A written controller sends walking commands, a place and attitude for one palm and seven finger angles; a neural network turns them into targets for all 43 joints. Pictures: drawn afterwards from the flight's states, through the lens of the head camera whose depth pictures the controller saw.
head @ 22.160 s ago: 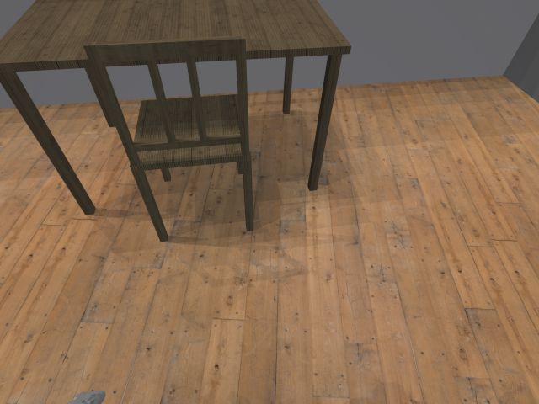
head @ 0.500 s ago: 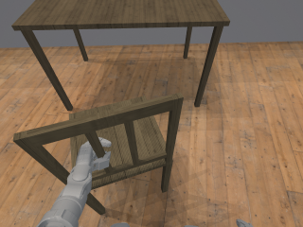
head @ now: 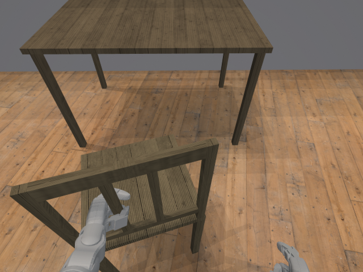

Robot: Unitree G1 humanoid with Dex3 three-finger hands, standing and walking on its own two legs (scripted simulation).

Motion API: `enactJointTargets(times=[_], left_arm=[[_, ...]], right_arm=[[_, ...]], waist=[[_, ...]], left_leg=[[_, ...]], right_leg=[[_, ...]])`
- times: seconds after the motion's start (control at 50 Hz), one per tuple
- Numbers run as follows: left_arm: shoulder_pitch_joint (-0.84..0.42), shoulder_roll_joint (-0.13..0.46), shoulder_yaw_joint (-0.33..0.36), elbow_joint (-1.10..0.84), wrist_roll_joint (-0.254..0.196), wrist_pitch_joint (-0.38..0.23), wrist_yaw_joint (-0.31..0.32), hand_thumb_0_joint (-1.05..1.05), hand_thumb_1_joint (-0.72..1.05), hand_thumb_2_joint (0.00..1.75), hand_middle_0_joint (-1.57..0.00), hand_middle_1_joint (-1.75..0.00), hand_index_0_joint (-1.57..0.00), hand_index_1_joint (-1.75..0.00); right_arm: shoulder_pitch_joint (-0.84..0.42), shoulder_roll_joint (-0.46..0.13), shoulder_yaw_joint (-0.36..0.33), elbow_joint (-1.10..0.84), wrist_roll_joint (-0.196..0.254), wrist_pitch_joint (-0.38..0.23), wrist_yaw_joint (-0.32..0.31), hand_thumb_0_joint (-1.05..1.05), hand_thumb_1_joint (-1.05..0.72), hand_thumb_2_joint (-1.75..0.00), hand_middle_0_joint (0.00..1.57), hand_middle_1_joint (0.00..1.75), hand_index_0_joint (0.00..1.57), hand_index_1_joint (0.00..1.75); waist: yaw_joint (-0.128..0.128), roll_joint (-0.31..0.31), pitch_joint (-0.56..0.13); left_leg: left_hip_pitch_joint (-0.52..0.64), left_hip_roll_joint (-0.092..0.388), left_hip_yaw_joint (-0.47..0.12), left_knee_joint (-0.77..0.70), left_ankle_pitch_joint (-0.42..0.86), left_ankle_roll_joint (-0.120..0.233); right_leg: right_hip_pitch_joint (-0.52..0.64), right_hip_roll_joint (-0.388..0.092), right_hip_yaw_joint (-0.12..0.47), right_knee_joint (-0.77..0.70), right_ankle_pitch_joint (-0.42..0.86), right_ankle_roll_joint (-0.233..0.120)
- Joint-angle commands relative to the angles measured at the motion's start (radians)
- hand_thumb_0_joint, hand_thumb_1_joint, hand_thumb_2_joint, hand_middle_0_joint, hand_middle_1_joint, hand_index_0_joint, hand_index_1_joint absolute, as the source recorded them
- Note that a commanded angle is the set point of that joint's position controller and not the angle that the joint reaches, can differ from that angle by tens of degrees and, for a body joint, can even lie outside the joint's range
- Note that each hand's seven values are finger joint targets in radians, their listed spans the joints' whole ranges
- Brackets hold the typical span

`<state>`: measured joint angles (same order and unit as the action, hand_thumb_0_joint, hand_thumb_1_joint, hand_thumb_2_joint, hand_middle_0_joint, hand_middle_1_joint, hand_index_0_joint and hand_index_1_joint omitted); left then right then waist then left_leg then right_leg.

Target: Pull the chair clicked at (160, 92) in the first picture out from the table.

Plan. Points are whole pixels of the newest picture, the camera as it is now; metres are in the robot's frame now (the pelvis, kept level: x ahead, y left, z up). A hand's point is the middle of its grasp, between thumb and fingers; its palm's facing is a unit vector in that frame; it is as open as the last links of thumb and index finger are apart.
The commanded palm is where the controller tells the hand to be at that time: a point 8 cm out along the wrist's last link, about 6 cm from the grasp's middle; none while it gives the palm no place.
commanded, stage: stop walking, hand still on the chair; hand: left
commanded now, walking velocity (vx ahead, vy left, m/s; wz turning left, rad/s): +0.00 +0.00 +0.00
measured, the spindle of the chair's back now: (117, 209) +0.29 +0.19 -0.08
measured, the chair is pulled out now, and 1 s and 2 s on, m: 0.57 0.57 0.57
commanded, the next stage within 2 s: open the thumb and straighten the fingers in 0.12 s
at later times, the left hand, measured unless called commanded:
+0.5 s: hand (119, 212) +0.27 +0.18 -0.06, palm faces +0.08 -0.97 -0.21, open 9.0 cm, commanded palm +0.24 +0.22 -0.04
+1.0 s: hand (117, 217) +0.26 +0.18 -0.07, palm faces +0.10 -0.97 -0.22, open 17.2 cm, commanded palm +0.24 +0.22 -0.04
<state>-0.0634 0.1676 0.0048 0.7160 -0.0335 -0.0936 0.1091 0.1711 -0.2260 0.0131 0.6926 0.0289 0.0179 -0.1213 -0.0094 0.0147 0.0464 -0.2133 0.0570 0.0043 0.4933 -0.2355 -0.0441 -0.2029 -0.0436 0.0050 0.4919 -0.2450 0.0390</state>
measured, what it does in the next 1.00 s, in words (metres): stands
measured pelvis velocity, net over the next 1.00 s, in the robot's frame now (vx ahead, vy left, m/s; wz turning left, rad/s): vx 0.02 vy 0.00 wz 0.05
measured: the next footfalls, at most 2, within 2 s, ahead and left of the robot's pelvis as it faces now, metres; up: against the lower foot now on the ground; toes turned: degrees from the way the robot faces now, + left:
none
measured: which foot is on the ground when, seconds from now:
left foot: down 0.00-1.00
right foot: down 0.00-1.00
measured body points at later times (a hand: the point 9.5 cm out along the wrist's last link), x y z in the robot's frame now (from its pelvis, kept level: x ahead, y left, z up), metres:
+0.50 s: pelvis +0.01 +0.00 -0.02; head +0.04 +0.00 +0.43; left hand +0.26 +0.23 -0.05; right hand +0.15 -0.26 -0.12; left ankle +0.02 +0.15 -0.74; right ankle +0.01 -0.14 -0.74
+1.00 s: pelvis +0.02 +0.00 -0.04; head +0.05 -0.01 +0.41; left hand +0.25 +0.23 -0.05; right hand +0.20 -0.24 -0.12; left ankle +0.02 +0.15 -0.74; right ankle +0.01 -0.14 -0.74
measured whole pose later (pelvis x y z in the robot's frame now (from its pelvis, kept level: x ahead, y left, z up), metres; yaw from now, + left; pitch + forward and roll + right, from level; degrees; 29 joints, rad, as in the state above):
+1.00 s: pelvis +0.02 +0.00 -0.04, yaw +3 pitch +8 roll +0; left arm 0.20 0.21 0.01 0.15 -0.05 0.16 0.05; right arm 0.22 -0.25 0.02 0.56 0.02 -0.11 -0.07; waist -0.03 0.04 -0.09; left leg -0.58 0.03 -0.05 0.86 -0.42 -0.04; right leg -0.54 -0.07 -0.03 0.85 -0.45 0.04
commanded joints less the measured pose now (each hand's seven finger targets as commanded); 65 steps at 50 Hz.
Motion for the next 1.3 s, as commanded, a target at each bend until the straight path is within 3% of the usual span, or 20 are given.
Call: enactJointTargets(times=[0.0, 0.04, 0.2, 0.22, 0.24, 0.26, 0.28, 0.32, 0.42, 0.44, 0.48, 0.58, 0.62, 0.7, 0.72, 0.8, 0.94, 1.02, 1.12, 1.28], left_arm=[[-0.235, 0.164, 0.043, -0.23, 0.024, -0.054, 0.009, 0.0, 0.9, 0.9, -0.5, -1.45, -0.5, -1.45], [-0.225, 0.166, 0.042, -0.24, 0.022, -0.053, 0.011, 0.0, 0.9, 0.9, -0.5, -1.45, -0.5, -1.45], [-0.163, 0.181, 0.064, -0.258, 0.022, -0.052, 0.013, 0.0, 0.9, 0.9, -0.5, -1.45, -0.5, -1.45], [-0.061, 0.133, 0.014, -0.197, 0.003, -0.009, -0.001, 0.0, 0.78, 0.84, -0.5, -1.45, -0.5, -1.45], [-0.093, 0.132, 0.054, -0.255, -0.02, -0.021, -0.015, 0.0, 0.66, 0.78, -0.5, -1.45, -0.5, -1.45], [-0.131, 0.202, 0.104, -0.355, -0.021, -0.047, -0.019, 0.0, 0.54, 0.73, -0.5, -1.45, -0.5, -1.45], [-0.103, 0.208, 0.114, -0.405, -0.019, -0.058, -0.025, 0.0, 0.42, 0.67, -0.5, -1.45, -0.5, -1.45], [-0.074, 0.164, 0.062, -0.454, -0.012, -0.048, -0.036, 0.0, 0.17, 0.55, -0.5, -1.45, -0.5, -1.45], [-0.058, 0.137, 0.057, -0.466, -0.017, 0.037, -0.04, 0.0, -0.43, 0.26, -0.47, -1.38, -0.47, -1.38], [-0.063, 0.217, 0.135, -0.507, -0.017, 0.046, -0.036, 0.0, -0.55, 0.2, -0.45, -1.3, -0.45, -1.3], [-0.009, 0.155, 0.09, -0.531, -0.015, 0.075, -0.045, 0.0, -0.55, 0.2, -0.4, -1.16, -0.4, -1.16], [0.009, 0.129, 0.066, -0.613, -0.022, 0.116, -0.048, 0.0, -0.55, 0.2, -0.27, -0.8, -0.27, -0.8], [0.039, 0.131, 0.061, -0.652, -0.017, 0.127, -0.045, 0.0, -0.55, 0.2, -0.22, -0.65, -0.22, -0.65], [0.063, 0.124, 0.053, -0.684, -0.008, 0.16, -0.036, 0.0, -0.55, 0.2, -0.13, -0.36, -0.13, -0.36], [0.067, 0.178, 0.106, -0.651, -0.004, 0.17, -0.032, 0.0, -0.55, 0.2, -0.1, -0.29, -0.1, -0.29], [0.107, 0.153, 0.084, -0.74, -0.003, 0.174, -0.038, 0.0, -0.55, 0.2, 0.0, 0.0, 0.0, 0.0], [0.118, 0.15, 0.063, -0.764, -0.011, 0.202, -0.052, 0.0, -0.55, 0.2, 0.0, 0.0, 0.0, 0.0], [0.145, 0.179, 0.093, -0.789, -0.016, 0.207, -0.056, 0.0, -0.55, 0.2, 0.0, 0.0, 0.0, 0.0], [0.313, 0.146, 0.063, -0.831, -0.015, 0.206, -0.062, 0.0, -0.55, 0.2, 0.0, 0.0, 0.0, 0.0], [0.417, 0.14, 0.046, -0.942, -0.006, 0.187, -0.033, 0.0, -0.55, 0.2, 0.0, 0.0, 0.0, 0.0]], right_arm=[[-0.059, -0.106, -0.036, -0.129, -0.005, -0.034, -0.007, 0.0, -0.9, -0.9, 0.2, 0.3, 0.2, 0.3], [-0.056, -0.109, -0.037, -0.127, -0.004, -0.034, -0.008, 0.0, -0.9, -0.9, 0.2, 0.3, 0.2, 0.3], [-0.061, -0.107, -0.037, -0.137, -0.007, -0.032, -0.007, 0.0, -0.9, -0.9, 0.2, 0.3, 0.2, 0.3], [-0.026, -0.168, -0.044, -0.136, 0.026, -0.034, 0.033, 0.0, -0.9, -0.9, 0.2, 0.3, 0.2, 0.3], [-0.042, -0.155, -0.042, -0.152, 0.036, -0.043, 0.052, 0.0, -0.9, -0.9, 0.2, 0.3, 0.2, 0.3], [-0.053, -0.159, -0.053, -0.167, 0.03, -0.062, 0.061, 0.0, -0.9, -0.9, 0.2, 0.3, 0.2, 0.3], [-0.055, -0.151, -0.058, -0.175, 0.024, -0.079, 0.066, 0.0, -0.9, -0.9, 0.2, 0.3, 0.2, 0.3], [-0.041, -0.145, -0.056, -0.183, 0.019, -0.104, 0.079, 0.0, -0.9, -0.9, 0.2, 0.3, 0.2, 0.3], [-0.022, -0.159, -0.059, -0.198, 0.011, -0.141, 0.085, 0.0, -0.9, -0.9, 0.2, 0.3, 0.2, 0.3], [-0.014, -0.17, -0.064, -0.2, 0.01, -0.143, 0.08, 0.0, -0.9, -0.9, 0.2, 0.3, 0.2, 0.3], [-0.018, -0.161, -0.06, -0.217, 0.006, -0.15, 0.076, 0.0, -0.9, -0.9, 0.2, 0.3, 0.2, 0.3], [-0.004, -0.163, -0.061, -0.23, 0.001, -0.172, 0.063, 0.0, -0.9, -0.9, 0.2, 0.3, 0.2, 0.3], [0.0, -0.163, -0.06, -0.238, -0.002, -0.181, 0.06, 0.0, -0.9, -0.9, 0.2, 0.3, 0.2, 0.3], [0.002, -0.163, -0.057, -0.252, -0.004, -0.182, 0.056, 0.0, -0.9, -0.9, 0.2, 0.3, 0.2, 0.3], [0.009, -0.167, -0.055, -0.247, -0.005, -0.178, 0.052, 0.0, -0.9, -0.9, 0.2, 0.3, 0.2, 0.3], [0.009, -0.152, -0.051, -0.27, -0.007, -0.179, 0.049, 0.0, -0.9, -0.9, 0.2, 0.3, 0.2, 0.3], [0.014, -0.158, -0.044, -0.274, -0.006, -0.183, 0.041, 0.0, -0.9, -0.9, 0.2, 0.3, 0.2, 0.3], [0.016, -0.158, -0.045, -0.284, -0.008, -0.187, 0.035, 0.0, -0.9, -0.9, 0.2, 0.3, 0.2, 0.3], [0.003, -0.147, -0.047, -0.314, -0.006, -0.193, 0.042, 0.0, -0.9, -0.9, 0.2, 0.3, 0.2, 0.3], [0.002, -0.134, -0.047, -0.327, -0.005, -0.212, 0.031, 0.0, -0.9, -0.9, 0.2, 0.3, 0.2, 0.3]], waist=[[0.003, 0.023, -0.225], [0.001, 0.062, -0.214], [0.008, 0.038, -0.211], [-0.07, -0.038, -0.176], [-0.042, -0.138, -0.134], [-0.04, -0.092, -0.183], [-0.031, -0.015, -0.218], [-0.041, 0.048, -0.221], [-0.045, 0.013, -0.259], [-0.031, 0.01, -0.299], [-0.024, 0.014, -0.318], [-0.035, -0.019, -0.331], [-0.031, 0.006, -0.342], [-0.033, -0.025, -0.322], [-0.032, -0.038, -0.291], [-0.026, 0.007, -0.34], [-0.046, -0.015, -0.309], [-0.033, -0.009, -0.328], [-0.014, 0.003, -0.33], [-0.022, 0.012, -0.287]], left_leg=[[0.112, 0.05, -0.029, -0.057, 0.216, 0.052], [0.106, 0.051, -0.03, -0.067, 0.22, 0.051], [0.109, 0.051, -0.029, -0.07, 0.211, 0.053], [-0.043, -0.011, -0.022, -0.056, 0.113, 0.042], [-0.102, -0.006, -0.009, -0.036, 0.022, 0.055], [-0.113, -0.023, -0.002, -0.009, -0.023, 0.063], [-0.115, -0.033, 0.01, 0.015, -0.033, 0.062], [-0.132, -0.036, 0.007, 0.046, -0.032, 0.056], [-0.19, -0.043, -0.002, 0.122, -0.018, 0.056], [-0.188, -0.044, 0.0, 0.133, 0.002, 0.058], [-0.189, -0.044, 0.004, 0.149, 0.041, 0.055], [-0.188, -0.039, -0.004, 0.188, 0.087, 0.053], [-0.186, -0.038, -0.011, 0.2, 0.119, 0.051], [-0.206, -0.039, -0.013, 0.217, 0.107, 0.05], [-0.231, -0.041, -0.015, 0.221, 0.093, 0.051], [-0.204, -0.044, -0.009, 0.242, 0.134, 0.051], [-0.231, -0.047, -0.016, 0.264, 0.114, 0.054], [-0.238, -0.052, -0.015, 0.27, 0.111, 0.056], [-0.257, -0.052, -0.012, 0.272, 0.107, 0.054], [-0.284, -0.056, -0.02, 0.278, 0.04, 0.055]], right_leg=[[0.025, -0.059, 0.029, -0.08, 0.221, -0.055], [0.024, -0.055, 0.024, -0.081, 0.208, -0.055], [0.023, -0.053, 0.022, -0.092, 0.193, -0.053], [-0.022, -0.014, -0.062, -0.035, 0.111, -0.053], [-0.062, -0.012, -0.066, -0.02, 0.071, -0.046], [-0.07, -0.007, -0.05, -0.009, 0.043, -0.045], [-0.084, -0.005, -0.045, 0.012, 0.031, -0.047], [-0.119, 0.001, -0.053, 0.041, 0.025, -0.052], [-0.199, 0.013, -0.071, 0.116, 0.029, -0.044], [-0.184, 0.012, -0.065, 0.127, 0.052, -0.043], [-0.19, 0.011, -0.073, 0.154, 0.084, -0.042], [-0.221, 0.014, -0.084, 0.189, 0.118, -0.038], [-0.223, 0.013, -0.088, 0.205, 0.131, -0.042], [-0.254, 0.014, -0.091, 0.221, 0.121, -0.037], [-0.261, 0.016, -0.092, 0.221, 0.113, -0.04], [-0.253, 0.013, -0.088, 0.239, 0.145, -0.04], [-0.283, 0.013, -0.089, 0.242, 0.14, -0.036], [-0.266, 0.013, -0.086, 0.242, 0.14, -0.039], [-0.259, 0.012, -0.089, 0.252, 0.129, -0.043], [-0.311, 0.015, -0.096, 0.26, 0.044, -0.042]])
